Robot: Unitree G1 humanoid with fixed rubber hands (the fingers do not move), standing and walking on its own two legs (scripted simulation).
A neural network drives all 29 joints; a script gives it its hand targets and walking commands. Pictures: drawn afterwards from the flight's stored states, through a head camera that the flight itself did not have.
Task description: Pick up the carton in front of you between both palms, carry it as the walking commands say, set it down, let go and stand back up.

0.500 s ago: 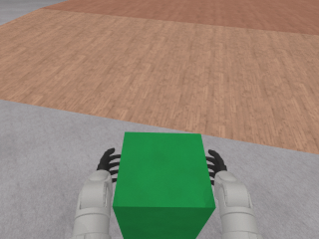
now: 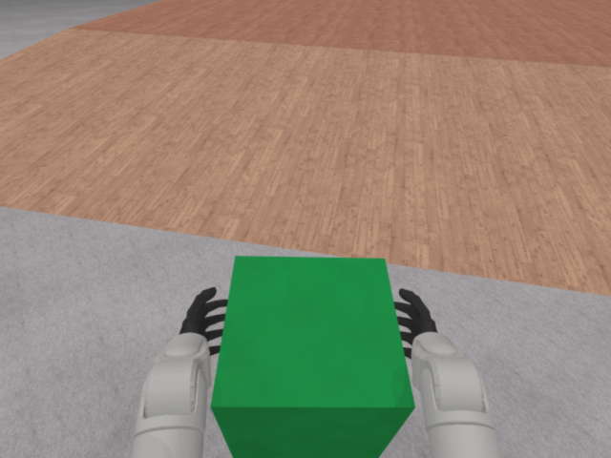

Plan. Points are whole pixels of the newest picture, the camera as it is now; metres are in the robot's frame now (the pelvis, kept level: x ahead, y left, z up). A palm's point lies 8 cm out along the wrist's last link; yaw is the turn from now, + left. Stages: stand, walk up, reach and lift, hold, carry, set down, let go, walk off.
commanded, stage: carry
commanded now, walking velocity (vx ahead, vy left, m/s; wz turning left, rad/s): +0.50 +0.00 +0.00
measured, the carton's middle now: (307, 364) +0.29 +0.01 -0.01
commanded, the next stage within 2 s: none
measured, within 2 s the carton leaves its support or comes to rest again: neither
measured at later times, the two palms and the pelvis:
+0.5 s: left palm (241, 255) +0.43 +0.11 +0.07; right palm (430, 255) +0.43 -0.19 +0.08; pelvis +0.19 -0.04 -0.02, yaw -3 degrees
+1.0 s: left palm (301, 169) +0.71 +0.02 +0.07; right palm (437, 176) +0.70 -0.28 +0.06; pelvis +0.48 -0.13 -0.02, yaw -2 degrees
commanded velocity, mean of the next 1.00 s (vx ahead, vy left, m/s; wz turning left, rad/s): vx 0.50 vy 0.00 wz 0.00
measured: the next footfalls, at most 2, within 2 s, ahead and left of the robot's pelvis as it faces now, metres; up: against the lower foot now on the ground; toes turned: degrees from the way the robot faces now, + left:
left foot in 0.48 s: +0.31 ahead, +0.05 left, +0.00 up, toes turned +9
right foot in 0.90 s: +0.60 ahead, -0.21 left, +0.00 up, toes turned -16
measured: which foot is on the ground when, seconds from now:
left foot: down 0.00-0.24, up 0.26-0.46, down 0.48-0.94, up 0.96-1.00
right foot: down 0.00-0.52, up 0.54-0.88, down 0.90-1.00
